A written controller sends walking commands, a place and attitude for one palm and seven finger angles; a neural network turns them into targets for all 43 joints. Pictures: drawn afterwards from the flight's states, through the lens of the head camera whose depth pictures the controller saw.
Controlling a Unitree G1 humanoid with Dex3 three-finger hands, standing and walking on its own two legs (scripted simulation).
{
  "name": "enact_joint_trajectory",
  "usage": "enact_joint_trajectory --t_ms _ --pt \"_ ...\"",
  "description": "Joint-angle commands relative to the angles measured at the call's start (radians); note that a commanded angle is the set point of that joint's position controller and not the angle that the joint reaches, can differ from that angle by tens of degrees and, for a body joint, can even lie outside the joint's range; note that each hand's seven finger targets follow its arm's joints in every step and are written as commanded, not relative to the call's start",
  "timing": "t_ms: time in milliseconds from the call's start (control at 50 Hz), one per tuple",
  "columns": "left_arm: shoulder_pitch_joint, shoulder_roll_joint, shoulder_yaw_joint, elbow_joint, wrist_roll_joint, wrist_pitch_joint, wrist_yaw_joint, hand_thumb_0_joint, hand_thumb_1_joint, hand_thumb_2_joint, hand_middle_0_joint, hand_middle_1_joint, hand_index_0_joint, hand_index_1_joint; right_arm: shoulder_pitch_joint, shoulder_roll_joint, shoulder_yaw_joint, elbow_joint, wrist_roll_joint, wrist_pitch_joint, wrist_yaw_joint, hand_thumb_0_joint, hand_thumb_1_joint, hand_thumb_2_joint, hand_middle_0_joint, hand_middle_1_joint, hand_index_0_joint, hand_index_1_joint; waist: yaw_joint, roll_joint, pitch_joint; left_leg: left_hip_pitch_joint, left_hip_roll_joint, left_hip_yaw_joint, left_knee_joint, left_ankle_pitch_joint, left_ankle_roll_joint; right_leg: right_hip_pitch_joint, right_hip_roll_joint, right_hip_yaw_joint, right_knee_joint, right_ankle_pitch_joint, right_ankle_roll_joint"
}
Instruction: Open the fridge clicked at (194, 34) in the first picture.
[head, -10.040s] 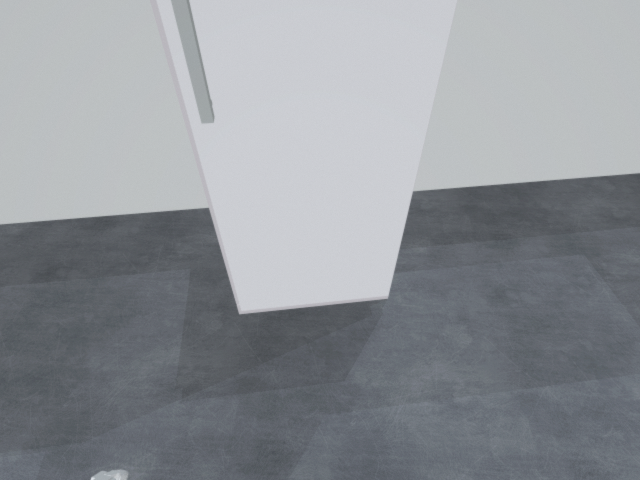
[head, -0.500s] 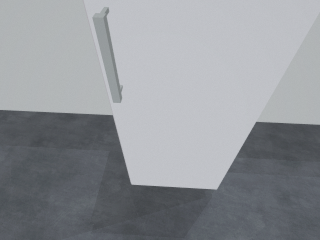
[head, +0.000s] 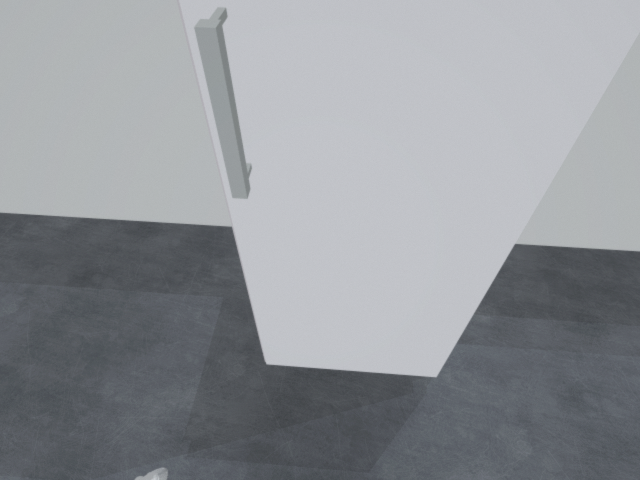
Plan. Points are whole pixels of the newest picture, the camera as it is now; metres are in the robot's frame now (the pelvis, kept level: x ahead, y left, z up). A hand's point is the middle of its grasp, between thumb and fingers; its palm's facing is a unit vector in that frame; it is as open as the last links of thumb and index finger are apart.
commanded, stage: raise the hand to about handle height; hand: left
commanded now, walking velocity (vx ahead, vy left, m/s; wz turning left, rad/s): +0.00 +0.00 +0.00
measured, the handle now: (231, 114) +0.51 +0.17 +0.20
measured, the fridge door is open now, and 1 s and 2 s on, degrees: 0 0 0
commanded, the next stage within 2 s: none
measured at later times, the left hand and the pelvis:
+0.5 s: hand (138, 433) +0.16 +0.21 +0.03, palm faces +0.08 -0.99 -0.08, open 9.5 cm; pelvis -0.02 +0.00 -0.05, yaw +3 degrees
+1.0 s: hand (77, 335) +0.22 +0.27 +0.12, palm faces +0.08 -0.99 -0.09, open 12.5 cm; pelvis +0.00 +0.02 -0.01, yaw +2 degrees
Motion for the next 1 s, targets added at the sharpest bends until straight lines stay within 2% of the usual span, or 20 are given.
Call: enact_joint_trajectory --t_ms 0,20,40,80,120,140,200,240,280,320,340,400,460,540,580,640,680,740,860,980 --pt "-0.139 0.067 0.05 -0.638 -0.107 -0.205 0.02 0.0 0.783 0.85 -0.208 -0.375 -0.208 -0.375 -0.142 -0.173 -0.054 -0.327 0.027 -0.21 -0.037 0.0 -0.9 -0.9 0.2 0.3 0.2 0.3 -0.073 -0.027 -0.035 -0.118 -0.011 -0.074 0.011 0.126 0.014 -0.129 0.006 -0.039 -0.008 0.03 0.005" --pt "-0.096 0.095 0.108 -0.554 -0.112 -0.271 -0.011 0.0 0.76 0.84 -0.21 -0.39 -0.21 -0.39 -0.133 -0.182 -0.073 -0.334 0.012 -0.219 -0.032 0.0 -0.9 -0.9 0.2 0.3 0.2 0.3 -0.07 -0.134 -0.008 -0.198 -0.02 -0.07 0.05 0.031 0.015 -0.203 0.008 -0.041 -0.005 -0.083 0.012" --pt "0.039 0.072 0.128 -0.461 -0.123 -0.338 -0.061 0.0 0.737 0.83 -0.212 -0.405 -0.212 -0.405 -0.143 -0.176 -0.081 -0.369 0.01 -0.226 -0.019 0.0 -0.9 -0.9 0.2 0.3 0.2 0.3 -0.026 -0.142 0.023 -0.269 -0.03 -0.061 0.081 -0.017 0.006 -0.23 0.007 -0.037 0.02 -0.151 0.004" --pt "0.179 0.011 0.108 -0.374 -0.156 -0.494 -0.187 0.0 0.69 0.81 -0.215 -0.435 -0.215 -0.435 -0.167 -0.171 -0.087 -0.427 -0.003 -0.233 0.015 0.0 -0.9 -0.9 0.2 0.3 0.2 0.3 0.014 -0.212 -0.025 -0.4 -0.042 -0.043 0.185 -0.07 -0.007 -0.303 0.011 -0.023 0.126 -0.226 -0.001" --pt "0.239 0.051 0.141 -0.369 -0.182 -0.633 -0.328 0.0 0.643 0.79 -0.218 -0.465 -0.218 -0.465 -0.185 -0.186 -0.104 -0.492 -0.003 -0.228 0.048 0.0 -0.9 -0.9 0.2 0.3 0.2 0.3 0.021 -0.185 -0.089 -0.479 -0.052 -0.029 0.287 -0.068 -0.012 -0.309 0.003 0.008 0.206 -0.19 -0.011" --pt "0.256 0.111 0.188 -0.359 -0.186 -0.658 -0.4 0.0 0.62 0.78 -0.22 -0.48 -0.22 -0.48 -0.179 -0.202 -0.113 -0.53 0.001 -0.222 0.063 0.0 -0.9 -0.9 0.2 0.3 0.2 0.3 0.034 -0.099 -0.123 -0.472 -0.057 -0.021 0.323 -0.032 -0.007 -0.284 -0.007 0.041 0.234 -0.13 -0.024" --pt "0.166 0.16 0.237 -0.555 -0.253 -0.566 -0.455 0.0 0.55 0.75 -0.225 -0.525 -0.225 -0.525 -0.205 -0.197 -0.101 -0.64 0.029 -0.197 0.044 0.0 -0.9 -0.9 0.2 0.3 0.2 0.3 0.045 -0.104 -0.246 -0.503 -0.066 -0.006 0.336 -0.05 0.016 -0.255 -0.015 0.068 0.24 -0.163 -0.005" --pt "0.055 0.199 0.279 -0.685 -0.285 -0.511 -0.421 0.0 0.503 0.73 -0.228 -0.555 -0.228 -0.555 -0.19 -0.191 -0.091 -0.66 0.027 -0.179 0.019 0.0 -0.9 -0.9 0.2 0.3 0.2 0.3 0.03 -0.052 -0.23 -0.507 -0.059 -0.019 0.346 -0.082 0.019 -0.284 -0.01 0.092 0.222 -0.236 0.003" --pt "-0.072 0.202 0.263 -0.853 -0.261 -0.514 -0.36 0.0 0.457 0.71 -0.232 -0.585 -0.232 -0.585 -0.143 -0.173 -0.083 -0.659 0.024 -0.18 0.004 0.0 -0.9 -0.9 0.2 0.3 0.2 0.3 -0.01 0.023 -0.251 -0.448 -0.041 -0.041 0.342 -0.076 0.027 -0.304 -0.002 0.087 0.221 -0.226 0.002" --pt "-0.129 0.186 0.204 -0.988 -0.218 -0.543 -0.313 0.0 0.41 0.69 -0.235 -0.615 -0.235 -0.615 -0.114 -0.169 -0.073 -0.643 0.016 -0.189 -0.004 0.0 -0.9 -0.9 0.2 0.3 0.2 0.3 -0.04 0.082 -0.279 -0.381 -0.029 -0.06 0.344 -0.02 0.033 -0.316 0.013 0.049 0.254 -0.106 -0.003" --pt "-0.189 0.199 0.18 -1.014 -0.208 -0.549 -0.309 0.0 0.387 0.68 -0.237 -0.63 -0.237 -0.63 -0.1 -0.176 -0.061 -0.63 0.008 -0.192 -0.008 0.0 -0.9 -0.9 0.2 0.3 0.2 0.3 -0.059 0.087 -0.26 -0.376 -0.024 -0.074 0.348 -0.007 0.036 -0.321 0.021 0.044 0.267 -0.072 -0.007" --pt "-0.169 0.192 0.146 -0.937 -0.187 -0.53 -0.334 0.0 0.317 0.65 -0.242 -0.675 -0.242 -0.675 -0.1 -0.18 -0.049 -0.588 0.02 -0.209 -0.02 0.0 -0.9 -0.9 0.2 0.3 0.2 0.3 -0.076 0.108 -0.222 -0.357 -0.017 -0.093 0.326 -0.025 0.034 -0.334 0.024 0.021 0.245 -0.071 -0.007" --pt "-0.165 0.237 0.188 -0.844 -0.207 -0.432 -0.384 0.0 0.247 0.62 -0.247 -0.72 -0.247 -0.72 -0.12 -0.189 -0.038 -0.578 0.035 -0.216 -0.033 0.0 -0.9 -0.9 0.2 0.3 0.2 0.3 -0.058 0.081 -0.203 -0.363 -0.019 -0.097 0.286 -0.054 0.032 -0.276 0.019 0.028 0.19 -0.11 -0.003" --pt "-0.101 0.31 0.333 -0.739 -0.264 -0.291 -0.404 0.0 0.153 0.58 -0.253 -0.78 -0.253 -0.78 -0.163 -0.181 -0.026 -0.581 0.038 -0.215 -0.043 0.0 -0.9 -0.9 0.2 0.3 0.2 0.3 0.009 -0.017 -0.235 -0.361 -0.022 -0.098 0.235 -0.003 0.027 -0.149 0.011 0.03 0.139 -0.093 0.002" --pt "-0.134 0.314 0.353 -0.797 -0.285 -0.269 -0.404 0.0 0.107 0.56 -0.257 -0.81 -0.257 -0.81 -0.166 -0.177 -0.018 -0.587 0.037 -0.221 -0.041 0.0 -0.9 -0.9 0.2 0.3 0.2 0.3 0.017 0.018 -0.258 -0.325 -0.022 -0.093 0.21 0.05 0.026 -0.115 0.01 0.012 0.14 -0.019 0.003" --pt "-0.149 0.313 0.365 -0.849 -0.299 -0.265 -0.39 0.0 0.037 0.53 -0.262 -0.855 -0.262 -0.855 -0.161 -0.172 -0.011 -0.582 0.03 -0.247 -0.032 0.0 -0.9 -0.9 0.2 0.3 0.2 0.3 0.027 0.008 -0.265 -0.28 -0.019 -0.097 0.184 0.123 0.024 -0.078 0.021 -0.009 0.143 0.074 -0.001" --pt "-0.148 0.3 0.353 -0.861 -0.295 -0.262 -0.391 0.0 -0.01 0.51 -0.265 -0.885 -0.265 -0.885 -0.144 -0.174 -0.013 -0.57 0.033 -0.262 -0.025 0.0 -0.9 -0.9 0.2 0.3 0.2 0.3 0.021 0.042 -0.263 -0.248 -0.017 -0.089 0.167 0.141 0.021 -0.083 0.022 -0.019 0.137 0.104 0.001" --pt "-0.181 0.314 0.356 -0.829 -0.291 -0.23 -0.404 0.0 -0.08 0.48 -0.27 -0.93 -0.27 -0.93 -0.138 -0.188 -0.012 -0.556 0.034 -0.272 -0.029 0.0 -0.9 -0.9 0.2 0.3 0.2 0.3 0.016 -0.003 -0.207 -0.242 -0.015 -0.091 0.147 0.134 0.025 -0.084 0.025 -0.018 0.11 0.103 0.002" --pt "-0.339 0.386 0.402 -0.923 -0.282 -0.177 -0.404 0.0 -0.22 0.42 -0.28 -1.02 -0.28 -1.02 -0.144 -0.189 -0.006 -0.548 0.04 -0.28 -0.046 0.0 -0.9 -0.9 0.2 0.3 0.2 0.3 0.021 0.082 -0.247 -0.131 -0.017 -0.092 0.092 0.187 0.025 -0.023 0.02 -0.024 0.073 0.148 -0.003" --pt "-0.442 0.402 0.414 -0.884 -0.287 -0.103 -0.419 0.0 -0.36 0.36 -0.29 -1.11 -0.29 -1.11 -0.16 -0.188 0.007 -0.531 0.047 -0.27 -0.053 0.0 -0.9 -0.9 0.2 0.3 0.2 0.3 0.028 0.111 -0.193 -0.073 -0.016 -0.099 0.038 0.221 0.017 0.002 0.027 -0.032 0.028 0.181 -0.006"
